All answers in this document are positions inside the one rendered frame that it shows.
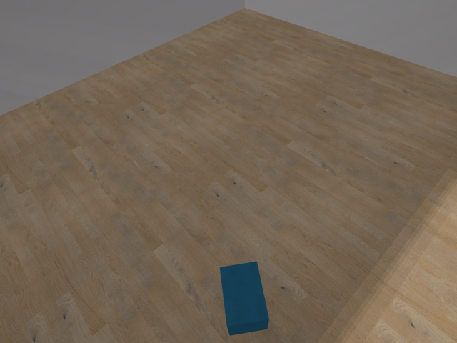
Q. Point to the carton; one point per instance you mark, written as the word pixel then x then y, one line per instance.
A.
pixel 244 301

